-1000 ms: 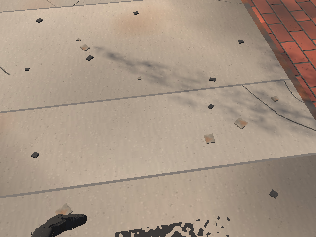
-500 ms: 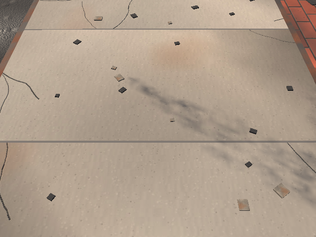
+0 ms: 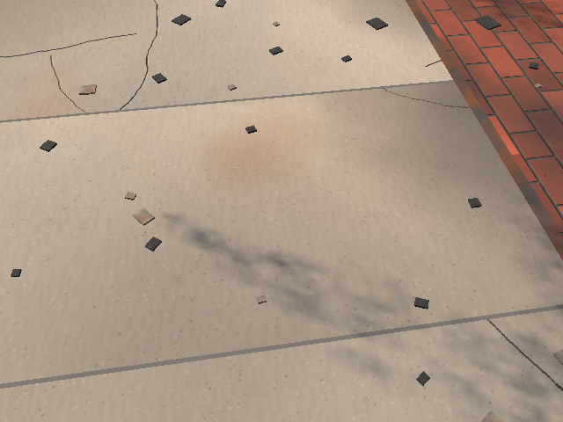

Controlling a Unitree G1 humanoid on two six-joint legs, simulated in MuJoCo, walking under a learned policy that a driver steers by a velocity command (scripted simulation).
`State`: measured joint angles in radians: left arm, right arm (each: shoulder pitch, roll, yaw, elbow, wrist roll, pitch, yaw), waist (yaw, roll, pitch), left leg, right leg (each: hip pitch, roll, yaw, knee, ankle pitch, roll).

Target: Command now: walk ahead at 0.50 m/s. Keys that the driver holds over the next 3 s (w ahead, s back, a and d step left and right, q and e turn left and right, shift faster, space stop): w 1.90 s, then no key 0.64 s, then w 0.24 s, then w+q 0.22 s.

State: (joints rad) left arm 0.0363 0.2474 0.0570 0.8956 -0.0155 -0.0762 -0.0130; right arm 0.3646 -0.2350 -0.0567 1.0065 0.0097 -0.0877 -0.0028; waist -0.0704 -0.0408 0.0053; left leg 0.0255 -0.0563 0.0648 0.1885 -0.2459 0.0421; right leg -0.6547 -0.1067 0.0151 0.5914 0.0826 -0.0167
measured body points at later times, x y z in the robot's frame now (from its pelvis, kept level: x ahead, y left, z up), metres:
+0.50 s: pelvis +0.29 -0.05 +0.00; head +0.31 -0.05 +0.45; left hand +0.27 +0.22 -0.13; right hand +0.46 -0.30 -0.11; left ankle +0.48 +0.13 -0.68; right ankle +0.22 -0.14 -0.74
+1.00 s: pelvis +0.57 +0.01 +0.01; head +0.59 +0.02 +0.46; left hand +0.73 +0.28 -0.11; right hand +0.57 -0.25 -0.13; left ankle +0.54 +0.10 -0.74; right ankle +0.73 -0.17 -0.68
